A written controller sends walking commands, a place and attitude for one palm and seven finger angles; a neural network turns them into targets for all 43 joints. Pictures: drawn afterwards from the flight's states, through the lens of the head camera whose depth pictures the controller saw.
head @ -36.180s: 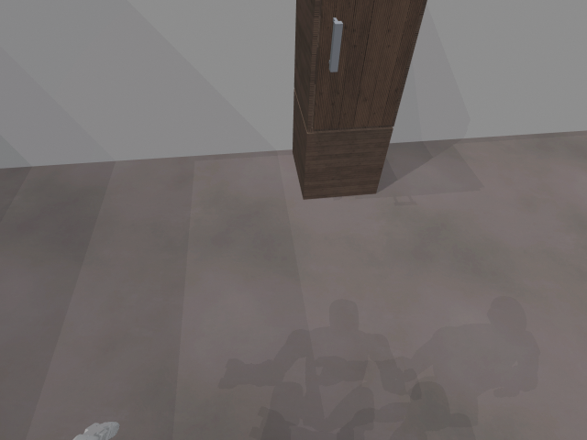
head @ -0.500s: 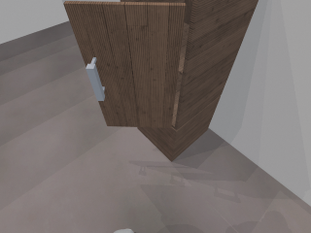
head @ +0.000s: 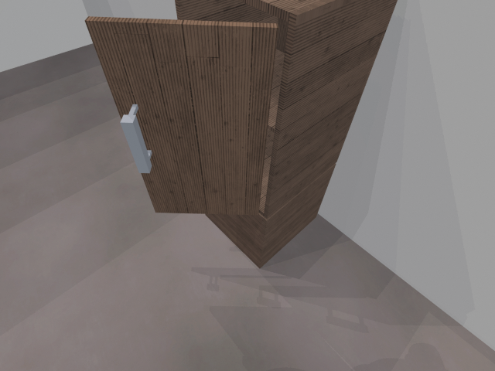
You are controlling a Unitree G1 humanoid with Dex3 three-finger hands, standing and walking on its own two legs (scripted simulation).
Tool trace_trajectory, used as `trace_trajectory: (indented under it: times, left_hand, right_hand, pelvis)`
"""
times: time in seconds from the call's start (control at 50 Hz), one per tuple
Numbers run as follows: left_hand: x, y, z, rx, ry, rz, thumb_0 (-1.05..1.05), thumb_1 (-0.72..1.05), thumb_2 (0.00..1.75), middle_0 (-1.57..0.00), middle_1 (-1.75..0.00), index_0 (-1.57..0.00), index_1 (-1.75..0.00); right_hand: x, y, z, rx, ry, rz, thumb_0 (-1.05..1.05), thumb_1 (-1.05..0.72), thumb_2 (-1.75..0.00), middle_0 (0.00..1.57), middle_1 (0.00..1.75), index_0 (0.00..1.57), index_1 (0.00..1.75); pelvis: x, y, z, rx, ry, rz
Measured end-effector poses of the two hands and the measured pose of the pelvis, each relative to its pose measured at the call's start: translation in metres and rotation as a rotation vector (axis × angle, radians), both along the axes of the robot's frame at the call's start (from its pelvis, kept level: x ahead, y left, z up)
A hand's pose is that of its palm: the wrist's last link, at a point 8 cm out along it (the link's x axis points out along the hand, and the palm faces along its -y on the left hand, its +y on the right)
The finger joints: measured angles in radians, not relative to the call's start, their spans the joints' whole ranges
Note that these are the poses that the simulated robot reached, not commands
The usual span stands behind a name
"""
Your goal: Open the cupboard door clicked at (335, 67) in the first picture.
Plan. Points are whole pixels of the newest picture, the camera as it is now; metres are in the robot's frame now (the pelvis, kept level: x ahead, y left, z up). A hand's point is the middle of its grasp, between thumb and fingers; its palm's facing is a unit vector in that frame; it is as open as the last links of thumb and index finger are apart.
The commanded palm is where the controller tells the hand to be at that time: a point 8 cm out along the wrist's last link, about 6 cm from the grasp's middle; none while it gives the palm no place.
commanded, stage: come to a stop and stand still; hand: left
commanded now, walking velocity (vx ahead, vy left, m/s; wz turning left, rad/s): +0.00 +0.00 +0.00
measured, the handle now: (140, 139) +0.58 +0.28 +0.00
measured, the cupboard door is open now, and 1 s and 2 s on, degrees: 46 46 46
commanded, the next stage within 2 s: look again from close up in 0.52 s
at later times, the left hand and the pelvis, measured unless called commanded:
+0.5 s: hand out of the picture +0.01 +0.17 -0.18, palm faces +0.04 -0.99 -0.16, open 7.4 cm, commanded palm none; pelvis +0.03 +0.01 +0.00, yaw +0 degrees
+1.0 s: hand out of the picture +0.04 +0.23 -0.18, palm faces +0.02 -0.97 -0.25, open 7.4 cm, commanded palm none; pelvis -0.01 +0.04 -0.01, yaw -1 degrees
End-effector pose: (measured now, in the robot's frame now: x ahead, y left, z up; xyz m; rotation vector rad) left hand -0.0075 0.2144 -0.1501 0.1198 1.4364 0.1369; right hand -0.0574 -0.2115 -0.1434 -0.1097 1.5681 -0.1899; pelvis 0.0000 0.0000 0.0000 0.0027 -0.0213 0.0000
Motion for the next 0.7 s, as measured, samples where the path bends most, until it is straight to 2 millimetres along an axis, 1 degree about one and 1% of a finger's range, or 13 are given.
trace_trajectory:
  times: [0.08,0.18,0.28,0.38,0.5,0.62,0.66,0.7]
  left_hand:
    - [0.002,0.000,0.000,0.001,0.007,0.008,0.00,0.91,0.90,-0.20,-0.30,-0.20,-0.30]
    - [0.006,0.000,-0.001,-0.001,0.006,0.016,0.00,0.91,0.90,-0.20,-0.30,-0.20,-0.30]
    - [0.010,0.000,-0.001,-0.005,-0.001,0.024,0.00,0.91,0.90,-0.20,-0.30,-0.20,-0.30]
    - [0.013,0.001,-0.002,-0.006,0.001,0.022,0.00,0.91,0.90,-0.20,-0.30,-0.20,-0.30]
    - [0.016,0.004,-0.001,-0.003,0.005,0.019,0.00,0.91,0.90,-0.20,-0.30,-0.20,-0.30]
    - [0.018,0.009,0.000,0.008,0.005,0.014,0.00,0.91,0.90,-0.20,-0.30,-0.20,-0.30]
    - [0.020,0.013,0.002,0.017,-0.007,-0.013,0.00,0.91,0.90,-0.20,-0.30,-0.20,-0.30]
    - [0.025,0.021,0.005,0.042,-0.031,-0.024,0.00,0.91,0.90,-0.20,-0.30,-0.20,-0.30]
  right_hand:
    - [0.015,0.005,-0.001,0.006,-0.022,0.005,0.00,-0.90,-0.89,0.20,0.30,0.20,0.30]
    - [0.045,0.007,-0.003,0.005,-0.084,0.023,0.00,-0.90,-0.89,0.20,0.30,0.20,0.30]
    - [0.070,0.000,-0.002,-0.021,-0.125,0.047,0.01,-0.92,-0.89,0.21,0.30,0.20,0.30]
    - [0.089,-0.005,0.000,-0.037,-0.167,0.059,0.01,-0.92,-0.89,0.20,0.30,0.20,0.30]
    - [0.101,-0.006,0.002,-0.042,-0.187,0.071,0.00,-0.91,-0.89,0.20,0.30,0.20,0.30]
    - [0.102,-0.005,0.001,-0.039,-0.184,0.069,0.00,-0.91,-0.89,0.20,0.30,0.20,0.30]
    - [0.104,-0.007,0.000,-0.031,-0.199,0.077,0.00,-0.91,-0.89,0.20,0.30,0.20,0.30]
    - [0.107,-0.010,-0.003,-0.038,-0.233,0.079,0.00,-0.91,-0.89,0.21,0.30,0.20,0.30]
  pelvis:
    - [0.006,0.001,0.000,0.003,0.001,0.000]
    - [0.013,0.003,0.000,0.005,0.002,-0.001]
    - [0.019,0.005,0.000,0.008,0.002,0.000]
    - [0.024,0.007,0.000,0.011,0.002,-0.002]
    - [0.027,0.008,0.000,0.012,0.004,-0.004]
    - [0.029,0.008,0.001,0.013,0.004,-0.005]
    - [0.028,0.009,-0.001,0.009,0.012,-0.005]
    - [0.025,0.012,-0.003,0.003,0.023,-0.007]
